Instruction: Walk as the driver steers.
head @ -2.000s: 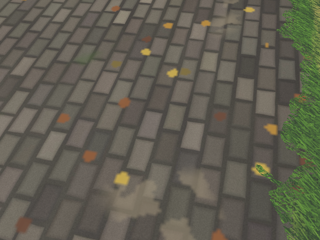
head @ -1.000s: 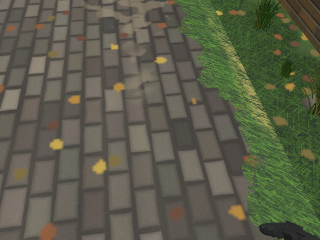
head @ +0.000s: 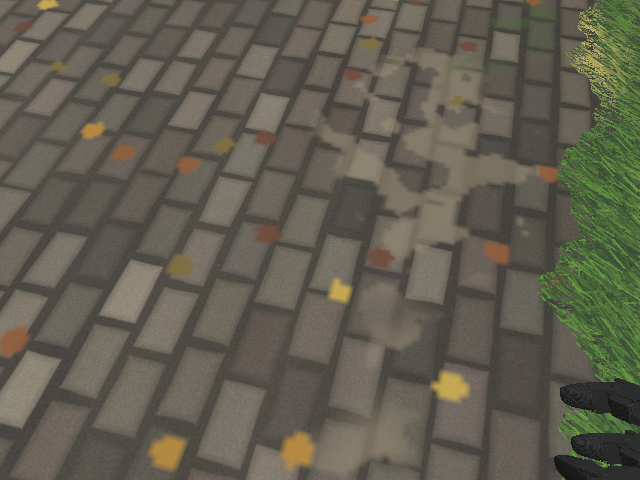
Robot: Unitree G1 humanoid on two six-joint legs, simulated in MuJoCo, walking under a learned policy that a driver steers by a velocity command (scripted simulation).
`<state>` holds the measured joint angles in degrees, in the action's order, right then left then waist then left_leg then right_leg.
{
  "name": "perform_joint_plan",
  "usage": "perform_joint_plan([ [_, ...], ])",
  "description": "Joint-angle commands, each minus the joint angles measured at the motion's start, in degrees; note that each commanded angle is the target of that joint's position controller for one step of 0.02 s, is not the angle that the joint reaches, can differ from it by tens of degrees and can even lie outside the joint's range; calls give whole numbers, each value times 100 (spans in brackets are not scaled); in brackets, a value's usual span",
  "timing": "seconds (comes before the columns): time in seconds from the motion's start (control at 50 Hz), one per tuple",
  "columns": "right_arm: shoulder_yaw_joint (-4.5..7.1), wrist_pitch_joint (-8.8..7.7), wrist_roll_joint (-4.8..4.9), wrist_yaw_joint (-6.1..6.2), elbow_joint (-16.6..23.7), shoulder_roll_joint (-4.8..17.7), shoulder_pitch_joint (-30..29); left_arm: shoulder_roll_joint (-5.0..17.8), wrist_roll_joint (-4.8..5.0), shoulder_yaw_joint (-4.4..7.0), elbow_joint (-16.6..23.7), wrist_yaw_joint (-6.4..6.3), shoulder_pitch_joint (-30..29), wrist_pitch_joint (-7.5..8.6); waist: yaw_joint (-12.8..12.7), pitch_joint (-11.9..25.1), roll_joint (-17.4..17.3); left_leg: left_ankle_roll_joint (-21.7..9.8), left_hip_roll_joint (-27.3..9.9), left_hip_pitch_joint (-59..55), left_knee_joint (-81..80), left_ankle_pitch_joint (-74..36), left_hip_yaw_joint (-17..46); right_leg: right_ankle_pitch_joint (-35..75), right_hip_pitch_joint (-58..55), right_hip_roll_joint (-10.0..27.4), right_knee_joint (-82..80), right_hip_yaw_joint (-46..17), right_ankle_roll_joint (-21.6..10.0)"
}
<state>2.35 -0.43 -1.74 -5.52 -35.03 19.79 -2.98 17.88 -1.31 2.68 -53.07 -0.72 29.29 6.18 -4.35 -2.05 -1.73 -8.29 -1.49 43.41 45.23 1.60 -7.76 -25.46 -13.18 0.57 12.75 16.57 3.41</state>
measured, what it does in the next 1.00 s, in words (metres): walks ahead, turning right: left foot, then right foot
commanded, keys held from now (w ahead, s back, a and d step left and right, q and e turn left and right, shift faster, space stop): w+q+shift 0.04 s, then w+shift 0.12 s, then w+e+shift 0.74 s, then w+shift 0.10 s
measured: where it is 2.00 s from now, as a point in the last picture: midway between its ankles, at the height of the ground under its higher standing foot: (497, 63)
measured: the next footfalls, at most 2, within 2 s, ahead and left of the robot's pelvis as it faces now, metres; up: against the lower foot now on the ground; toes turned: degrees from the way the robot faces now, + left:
left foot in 0.06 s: +0.25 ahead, +0.04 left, +0.00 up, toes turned +8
right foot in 0.52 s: +0.71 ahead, -0.04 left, +0.00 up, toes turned -2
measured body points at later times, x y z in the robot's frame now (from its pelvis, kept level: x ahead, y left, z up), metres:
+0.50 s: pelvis +0.47 +0.01 +0.00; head +0.51 +0.00 +0.44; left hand +0.65 +0.25 -0.10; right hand +0.47 -0.28 -0.13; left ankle +0.21 +0.03 -0.70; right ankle +0.68 -0.06 -0.70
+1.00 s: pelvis +0.97 -0.02 +0.00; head +1.00 -0.03 +0.45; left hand +1.07 +0.28 -0.11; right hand +1.11 -0.31 -0.06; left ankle +1.12 +0.07 -0.71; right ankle +0.71 -0.03 -0.64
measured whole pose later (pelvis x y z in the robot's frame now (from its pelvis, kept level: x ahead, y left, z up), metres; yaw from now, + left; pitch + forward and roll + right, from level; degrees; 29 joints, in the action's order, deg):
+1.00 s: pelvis +0.97 -0.02 +0.00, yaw -23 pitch +3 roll +1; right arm -1.2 -5.4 -3.2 0.8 -34.6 16.2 2.0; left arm 21.2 0.2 5.1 -48.8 0.3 24.0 3.8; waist -5.3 -1.8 1.5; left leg 0.9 -0.1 30.4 35.2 8.1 0.6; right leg -24.4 4.8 -8.4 55.6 -12.7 -7.0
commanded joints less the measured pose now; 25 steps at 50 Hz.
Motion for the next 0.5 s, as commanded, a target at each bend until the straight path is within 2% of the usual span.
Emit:
perform_joint_plan([
  [0.02,85,-35,5,57,-220,387,1686,1224,-39,222,719,-105,-935,-48,1495,520,758,-340,715,-2979,-162,358,-302,8621,1361,1369,1950,-145,-486],
  [0.04,229,-47,-3,150,-585,638,2874,1284,-67,243,841,-109,-1158,-145,2011,1072,725,-557,778,-4307,-351,572,9,8330,1842,1449,3523,-298,-549],
  [0.06,448,25,144,295,-847,918,3462,1172,-47,253,847,-74,-1281,-172,2234,1406,-10,-688,683,-5803,-925,790,588,5231,3039,711,5833,-277,-442],
  [0.08,458,47,66,407,-720,1376,2712,134,-203,-47,1057,51,-767,-104,1089,881,-1135,-794,-481,-5913,-724,99,2373,-415,4906,76,8032,-568,-355],
  [0.1,560,112,-30,441,-361,1750,2572,505,-6,-18,1628,35,-561,-10,1039,2471,-1188,-1906,-1500,-7141,-2167,1592,5100,-239,5919,-175,8705,-1868,-319],
  [0.12,503,105,-19,524,-442,1292,2573,762,-41,-15,1583,33,-1091,68,1101,1565,-89,-1601,-1511,-6282,-3061,2463,5237,434,6329,200,8157,-2028,-313],
  [0.14,423,27,18,589,-596,1012,2418,703,-40,-50,1620,30,-1251,72,795,617,253,-1379,-1349,-5223,-3175,2292,4703,714,6179,472,7471,-1983,-332],
  [0.16,366,-82,-8,598,-638,853,2192,589,-141,-93,1488,15,-1298,14,537,222,684,-1184,-1095,-4274,-3137,1737,4188,713,5726,665,7097,-1930,-319],
  [0.18,285,-194,-2,618,-598,680,1989,481,-186,-134,1359,50,-993,-100,270,119,800,-1084,-927,-3543,-3184,1242,3618,708,5203,808,6734,-1970,-300],
  [0.2,197,-309,24,603,-680,470,2009,387,-200,-154,1256,96,-872,-236,133,18,748,-1034,-796,-3000,-3257,704,3202,596,4826,921,6442,-1973,-257],
  [0.22,176,-408,47,572,-783,429,2089,286,-170,-166,1279,147,-932,-330,91,-20,588,-1003,-735,-2747,-3410,731,2911,540,4756,996,6059,-1960,-214],
  [0.24,179,-478,61,538,-874,401,2074,228,-117,-165,1269,190,-1196,-392,141,-223,588,-805,-452,-2732,-3639,770,2371,930,4969,1024,5743,-1865,-267],
  [0.26,188,-549,65,487,-918,456,2266,130,-53,-201,1449,223,-1544,-405,276,-382,287,-715,-492,-2712,-3824,318,2158,1369,5120,1060,5229,-1791,-323],
  [0.28,178,-592,87,438,-1012,372,2432,134,7,-206,1547,241,-1968,-389,430,-617,323,-510,-377,-2860,-3916,-333,1772,1828,5300,1052,4695,-1721,-411],
  [0.32,161,-668,109,403,-1039,318,2470,51,86,-220,1582,301,-2368,-334,592,-598,360,-162,-85,-3045,-4070,-935,1014,2800,5010,783,3659,-1553,-606],
  [0.36,136,-766,141,435,-1104,360,2627,-69,157,-247,1647,385,-2576,-284,673,-564,212,53,-342,-3400,-4336,-1822,645,3653,4710,603,2891,-1387,-821],
  [0.4,114,-793,125,495,-1224,386,2738,3,150,-217,1627,415,-2780,-250,725,-527,206,258,-437,-4127,-4446,-2755,338,4026,4582,304,2373,-1120,-996],
  [0.42,112,-775,99,551,-1244,449,2768,85,120,-191,1567,428,-2737,-244,687,-353,114,376,-445,-4596,-4224,-3818,185,3878,4464,35,2238,-922,-1054],
  [0.44,123,-753,76,618,-1193,602,2673,139,136,-163,1469,430,-2494,-271,544,-22,-112,497,-516,-4936,-3779,-5232,50,3599,4185,-228,2314,-830,-1079],
  [0.46,152,-694,1,693,-1212,722,2731,250,69,-137,1429,422,-2317,-282,429,68,-356,604,-700,-5245,-3190,-6412,-11,3047,4090,-390,2327,-683,-1169],
  [0.48,181,-585,-103,776,-1227,817,2676,440,37,-70,1299,395,-1808,-311,113,313,-527,683,-865,-5429,-2299,-7154,-38,2518,3664,-606,2331,-633,-1285],
  [0.5,213,-469,-200,831,-1164,886,2424,677,34,51,966,356,-742,-329,-418,738,-579,715,-878,-5270,-967,-7250,-66,2190,2761,-764,2360,-698,-1397],
])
